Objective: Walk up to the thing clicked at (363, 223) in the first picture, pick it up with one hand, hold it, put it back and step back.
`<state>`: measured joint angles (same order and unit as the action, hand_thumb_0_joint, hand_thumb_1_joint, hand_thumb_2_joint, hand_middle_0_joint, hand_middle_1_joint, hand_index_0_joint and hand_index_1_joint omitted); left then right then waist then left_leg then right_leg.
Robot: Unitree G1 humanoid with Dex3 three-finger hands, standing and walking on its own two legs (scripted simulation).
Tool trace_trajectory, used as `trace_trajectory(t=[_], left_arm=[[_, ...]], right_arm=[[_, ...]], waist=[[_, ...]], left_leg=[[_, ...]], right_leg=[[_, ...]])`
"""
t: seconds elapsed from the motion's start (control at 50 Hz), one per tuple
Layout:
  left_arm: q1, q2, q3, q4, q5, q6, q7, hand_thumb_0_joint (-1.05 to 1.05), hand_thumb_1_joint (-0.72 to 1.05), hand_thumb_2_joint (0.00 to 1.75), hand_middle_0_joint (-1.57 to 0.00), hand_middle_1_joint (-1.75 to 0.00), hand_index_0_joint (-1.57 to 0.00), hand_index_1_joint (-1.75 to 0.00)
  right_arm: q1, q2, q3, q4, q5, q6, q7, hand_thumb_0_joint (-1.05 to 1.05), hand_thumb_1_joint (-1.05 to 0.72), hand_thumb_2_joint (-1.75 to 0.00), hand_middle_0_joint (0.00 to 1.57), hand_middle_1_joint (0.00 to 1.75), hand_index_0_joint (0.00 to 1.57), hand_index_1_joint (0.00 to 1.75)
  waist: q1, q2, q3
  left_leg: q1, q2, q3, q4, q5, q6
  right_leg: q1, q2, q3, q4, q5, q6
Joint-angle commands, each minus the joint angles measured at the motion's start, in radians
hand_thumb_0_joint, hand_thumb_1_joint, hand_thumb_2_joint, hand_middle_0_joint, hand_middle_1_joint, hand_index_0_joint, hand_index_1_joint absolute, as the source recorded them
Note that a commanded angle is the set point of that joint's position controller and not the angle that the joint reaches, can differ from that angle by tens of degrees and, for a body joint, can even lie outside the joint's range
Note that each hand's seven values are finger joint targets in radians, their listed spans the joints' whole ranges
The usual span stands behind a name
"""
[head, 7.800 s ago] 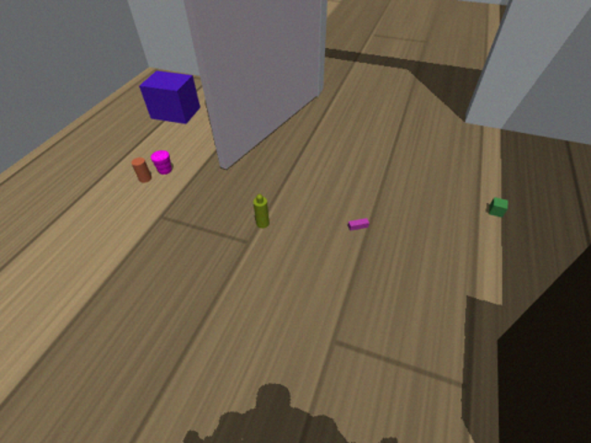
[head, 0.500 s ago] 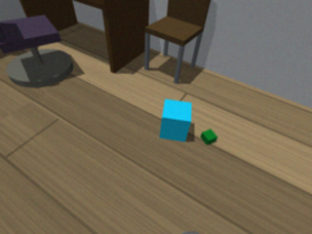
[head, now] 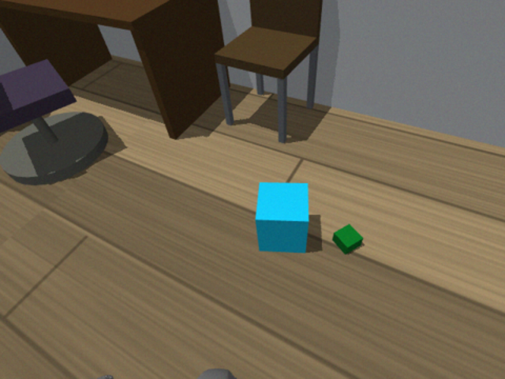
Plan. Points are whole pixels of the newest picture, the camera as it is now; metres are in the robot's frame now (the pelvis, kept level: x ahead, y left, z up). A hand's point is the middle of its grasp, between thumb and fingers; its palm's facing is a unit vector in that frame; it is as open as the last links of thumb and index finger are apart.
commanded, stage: walk up
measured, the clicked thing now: out of the picture -0.59 -1.09 -0.76
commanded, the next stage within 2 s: none
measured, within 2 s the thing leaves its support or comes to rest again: neither
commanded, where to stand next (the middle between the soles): +0.29 +0.01 m, yaw -136 degrees
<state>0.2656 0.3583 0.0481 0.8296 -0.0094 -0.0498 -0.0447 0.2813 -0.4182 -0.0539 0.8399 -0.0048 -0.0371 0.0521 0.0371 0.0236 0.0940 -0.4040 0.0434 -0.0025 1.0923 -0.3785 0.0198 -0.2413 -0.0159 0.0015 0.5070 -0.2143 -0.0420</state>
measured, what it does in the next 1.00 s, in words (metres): walks ahead, turning right: left foot, then right foot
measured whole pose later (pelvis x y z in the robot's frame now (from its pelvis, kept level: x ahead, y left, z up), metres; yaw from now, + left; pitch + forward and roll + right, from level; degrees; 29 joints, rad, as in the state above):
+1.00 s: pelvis +0.32 +0.13 -0.03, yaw -47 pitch -2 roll -1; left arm 0.09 0.34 0.04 0.62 0.06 0.10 -0.04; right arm 0.08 -0.35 -0.06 0.73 0.02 0.03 -0.01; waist 0.03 0.00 0.22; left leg -0.37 0.04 -0.06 0.76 -0.38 -0.03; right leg -0.49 0.11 0.16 0.58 -0.05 0.01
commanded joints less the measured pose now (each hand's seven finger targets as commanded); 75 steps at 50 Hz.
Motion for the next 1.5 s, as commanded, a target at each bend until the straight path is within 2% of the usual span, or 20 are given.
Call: trace_trajectory(t=[0.0, 0.2, 0.26, 0.3, 0.32, 0.48, 0.62, 0.7, 0.72, 0.74, 0.76, 0.84, 0.96, 1.0, 1.04, 1.1, 1.28, 1.4, 1.44, 1.48], left_arm=[[0.046, 0.293, 0.075, -0.07, 0.001, -0.009, 0.014, 0.0, 0.9, 0.9, -0.2, -0.3, -0.2, -0.3], [0.06, 0.289, 0.068, -0.057, 0.02, -0.01, 0.013, 0.0, 0.9, 0.9, -0.2, -0.3, -0.2, -0.3], [0.009, 0.255, 0.051, -0.077, 0.009, -0.002, 0.023, 0.0, 0.9, 0.9, -0.2, -0.3, -0.2, -0.3], [0.074, 0.157, 0.011, -0.074, 0.006, 0.001, 0.043, 0.0, 0.9, 0.9, -0.2, -0.3, -0.2, -0.3], [0.112, 0.228, 0.018, -0.049, 0.013, 0.009, 0.054, 0.0, 0.9, 0.9, -0.2, -0.3, -0.2, -0.3], [0.054, 0.177, 0.013, -0.019, -0.003, 0.04, 0.016, 0.0, 0.9, 0.9, -0.2, -0.3, -0.2, -0.3], [-0.042, 0.153, 0.019, -0.065, 0.012, 0.056, 0.02, 0.0, 0.9, 0.9, -0.2, -0.3, -0.2, -0.3], [0.176, 0.234, 0.074, -0.036, 0.032, 0.056, 0.036, 0.0, 0.9, 0.9, -0.2, -0.3, -0.2, -0.3], [0.173, 0.302, 0.089, -0.06, 0.034, 0.057, 0.043, 0.0, 0.9, 0.9, -0.2, -0.3, -0.2, -0.3], [0.109, 0.296, 0.076, -0.134, 0.024, 0.06, 0.048, 0.0, 0.9, 0.9, -0.2, -0.3, -0.2, -0.3], [-0.016, 0.305, 0.081, -0.184, 0.018, 0.072, 0.061, 0.0, 0.9, 0.9, -0.2, -0.3, -0.2, -0.3], [-0.159, 0.204, 0.063, -0.251, 0.045, 0.103, 0.063, 0.0, 0.9, 0.9, -0.2, -0.3, -0.2, -0.3], [-0.205, 0.218, 0.083, -0.34, 0.078, 0.121, -0.001, 0.0, 0.9, 0.9, -0.2, -0.3, -0.2, -0.3], [-0.148, 0.122, 0.075, -0.342, 0.098, 0.126, -0.006, 0.0, 0.9, 0.9, -0.2, -0.3, -0.2, -0.3], [-0.078, 0.278, 0.118, -0.268, 0.104, 0.142, -0.008, 0.0, 0.9, 0.9, -0.2, -0.3, -0.2, -0.3], [-0.109, 0.244, 0.13, -0.232, 0.079, 0.131, -0.051, 0.0, 0.9, 0.9, -0.2, -0.3, -0.2, -0.3], [-0.148, 0.228, 0.108, -0.287, 0.063, 0.118, -0.098, 0.0, 0.9, 0.9, -0.2, -0.3, -0.2, -0.3], [0.176, 0.295, 0.133, -0.15, 0.06, 0.09, -0.08, 0.0, 0.9, 0.9, -0.2, -0.3, -0.2, -0.3], [0.276, 0.423, 0.159, -0.133, 0.072, 0.08, -0.052, 0.0, 0.9, 0.9, -0.2, -0.3, -0.2, -0.3], [0.057, 0.46, 0.161, -0.204, 0.06, 0.086, -0.045, 0.0, 0.9, 0.9, -0.2, -0.3, -0.2, -0.3]], right_arm=[[-0.049, -0.172, -0.07, -0.116, -0.013, -0.015, 0.017, 0.0, -0.9, -0.9, 0.2, 0.3, 0.2, 0.3], [-0.173, -0.152, -0.059, -0.121, 0.0, -0.01, 0.02, 0.0, -0.9, -0.9, 0.2, 0.3, 0.2, 0.3], [0.004, -0.19, -0.078, -0.067, -0.008, -0.029, -0.003, 0.0, -0.9, -0.9, 0.2, 0.3, 0.2, 0.3], [0.057, -0.3, -0.113, -0.081, -0.022, -0.027, -0.025, 0.0, -0.9, -0.9, 0.2, 0.3, 0.2, 0.3], [-0.027, -0.309, -0.113, -0.107, -0.011, -0.02, -0.022, 0.0, -0.9, -0.9, 0.2, 0.3, 0.2, 0.3], [-0.057, -0.126, -0.06, -0.111, 0.002, -0.011, -0.033, 0.0, -0.9, -0.9, 0.2, 0.3, 0.2, 0.3], [-0.119, -0.115, -0.073, -0.166, 0.003, 0.036, -0.03, 0.0, -0.9, -0.9, 0.2, 0.3, 0.2, 0.3], [-0.192, -0.121, -0.083, -0.199, 0.039, 0.05, -0.029, 0.0, -0.9, -0.9, 0.2, 0.3, 0.2, 0.3], [-0.127, -0.072, -0.069, -0.198, 0.05, 0.052, -0.029, 0.0, -0.9, -0.9, 0.2, 0.3, 0.2, 0.3], [-0.058, -0.112, -0.069, -0.193, 0.041, 0.07, -0.035, 0.0, -0.9, -0.9, 0.2, 0.3, 0.2, 0.3], [-0.028, -0.146, -0.08, -0.178, 0.029, 0.073, -0.046, 0.0, -0.9, -0.9, 0.2, 0.3, 0.2, 0.3], [-0.08, -0.129, -0.073, -0.145, 0.034, 0.074, -0.047, 0.0, -0.9, -0.9, 0.2, 0.3, 0.2, 0.3], [0.085, -0.115, -0.083, -0.09, 0.007, 0.056, -0.101, 0.0, -0.9, -0.9, 0.2, 0.3, 0.2, 0.3], [0.031, -0.285, -0.126, -0.132, -0.03, 0.047, -0.11, 0.0, -0.9, -0.9, 0.2, 0.3, 0.2, 0.3], [-0.257, -0.333, -0.147, -0.223, -0.021, 0.048, -0.107, 0.0, -0.9, -0.9, 0.2, 0.3, 0.2, 0.3], [-0.2, -0.17, -0.112, -0.184, -0.031, 0.022, -0.124, 0.0, -0.9, -0.9, 0.2, 0.3, 0.2, 0.3], [0.007, -0.333, -0.152, -0.137, -0.03, -0.011, -0.09, 0.0, -0.9, -0.9, 0.2, 0.3, 0.2, 0.3], [-0.136, -0.313, -0.141, -0.162, -0.047, 0.001, -0.059, 0.0, -0.9, -0.9, 0.2, 0.3, 0.2, 0.3], [-0.191, -0.154, -0.083, -0.198, -0.028, 0.011, -0.052, 0.0, -0.9, -0.9, 0.2, 0.3, 0.2, 0.3], [-0.191, -0.265, -0.1, -0.2, 0.004, -0.008, -0.044, 0.0, -0.9, -0.9, 0.2, 0.3, 0.2, 0.3]], waist=[[-0.017, -0.115, -0.063], [-0.005, -0.175, -0.025], [-0.117, -0.046, -0.095], [-0.123, 0.254, -0.159], [-0.095, 0.197, -0.096], [-0.069, 0.172, -0.063], [-0.082, 0.097, -0.038], [0.084, -0.039, -0.196], [0.082, -0.316, -0.228], [0.037, -0.282, -0.289], [-0.004, -0.26, -0.3], [-0.057, -0.076, -0.236], [-0.09, -0.083, -0.26], [-0.082, 0.27, -0.217], [-0.035, 0.244, -0.099], [0.014, 0.009, -0.078], [-0.105, 0.185, -0.097], [0.064, 0.075, -0.176], [0.169, -0.435, -0.049], [0.063, -0.293, 0.053]], left_leg=[[-0.169, 0.027, -0.046, -0.131, 0.107, -0.05], [0.016, -0.032, -0.052, -0.506, 0.118, -0.042], [0.432, -0.024, -0.098, -0.714, 0.156, 0.002], [0.577, 0.342, -0.571, -0.895, -0.259, 0.067], [0.423, 0.409, -0.64, -0.979, -0.425, 0.094], [0.423, 0.157, 0.043, -0.751, 0.801, -0.029], [0.315, 0.153, 0.194, -0.57, 0.658, 0.007], [0.043, 0.11, 0.185, -0.08, 0.565, -0.027], [-0.17, -0.089, 0.203, 0.233, -0.161, -0.068], [-0.219, -0.092, -0.007, 0.372, -0.323, -0.09], [-0.141, -0.021, -0.108, 0.345, -0.349, -0.075], [-0.022, -0.012, -0.031, 0.021, -0.113, -0.054], [0.228, -0.087, 0.034, -0.64, 0.111, -0.052], [0.331, 0.367, -0.457, -0.798, 0.1, 0.081], [0.023, 0.599, -0.511, -0.936, -0.014, 0.312], [0.101, 0.244, -0.081, -0.77, 0.175, 0.087], [0.366, 0.398, 0.042, -0.731, 0.105, 0.173], [-0.019, 0.293, 0.224, -0.503, -0.322, 0.056], [-0.425, 0.021, 0.29, 0.022, -0.416, -0.054], [-0.333, 0.05, 0.042, -0.006, -0.222, -0.05]], right_leg=[[0.128, -0.197, 0.413, -0.284, -0.004, -0.179], [0.022, -0.134, 0.408, -0.235, -0.042, -0.153], [-0.204, -0.058, 0.336, 0.021, -0.052, -0.073], [-0.469, 0.135, 0.141, 0.477, -0.324, 0.011], [-0.444, 0.06, 0.112, 0.55, -0.308, 0.013], [-0.321, -0.004, 0.024, 0.454, -0.024, 0.044], [-0.135, 0.008, -0.135, 0.098, 0.229, 0.052], [0.336, -0.005, -0.03, -0.038, 0.337, -0.078], [0.443, -0.238, 0.304, -0.057, 0.785, -0.23], [0.428, -0.359, 0.633, -0.073, 0.815, -0.349], [0.286, -0.402, 0.734, -0.117, 0.572, -0.355], [0.081, -0.09, 0.281, -0.042, 0.563, -0.158], [-0.067, 0.018, 0.301, 0.039, 0.352, -0.114], [-0.425, 0.19, 0.176, 0.385, -0.288, 0.024], [-0.326, 0.025, 0.127, 0.683, -0.306, 0.083], [-0.326, 0.025, 0.16, 0.696, -0.037, 0.065], [-0.363, -0.105, 0.035, 0.322, -0.237, 0.066], [0.126, -0.028, -0.095, 0.1, -0.195, -0.005], [0.176, -0.185, 0.462, -0.22, -0.603, -0.144], [-0.061, -0.262, 0.709, -0.412, -0.809, -0.22]])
